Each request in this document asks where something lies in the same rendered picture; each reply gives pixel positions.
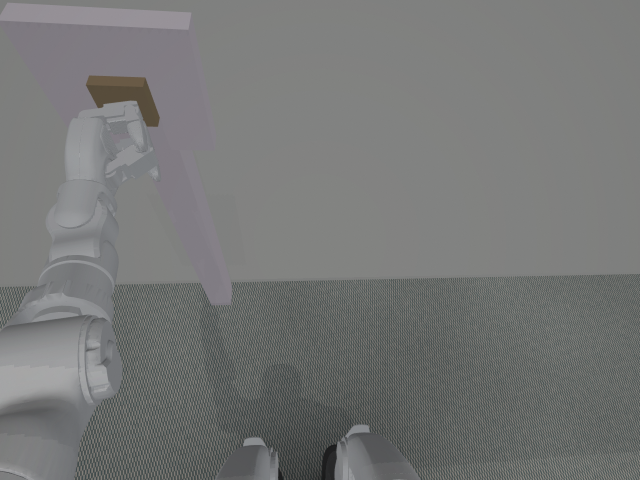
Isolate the robot right thigh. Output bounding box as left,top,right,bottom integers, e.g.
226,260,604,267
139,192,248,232
336,432,421,480

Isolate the robot left forearm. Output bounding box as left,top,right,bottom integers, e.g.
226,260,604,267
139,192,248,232
0,179,119,331

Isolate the button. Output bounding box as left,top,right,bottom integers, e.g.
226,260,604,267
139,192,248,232
86,75,160,127

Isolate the robot left shin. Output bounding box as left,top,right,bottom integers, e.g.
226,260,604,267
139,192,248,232
243,437,268,449

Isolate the left robot upper arm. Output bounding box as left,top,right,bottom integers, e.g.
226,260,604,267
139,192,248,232
0,315,122,480

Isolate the panel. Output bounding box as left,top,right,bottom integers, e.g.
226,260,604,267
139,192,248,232
0,3,232,305

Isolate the robot left hand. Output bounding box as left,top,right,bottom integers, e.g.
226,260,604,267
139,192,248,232
64,101,161,196

